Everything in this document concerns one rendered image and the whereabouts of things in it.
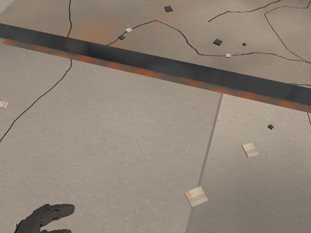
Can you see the left robot hand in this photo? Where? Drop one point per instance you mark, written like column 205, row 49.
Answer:
column 43, row 216

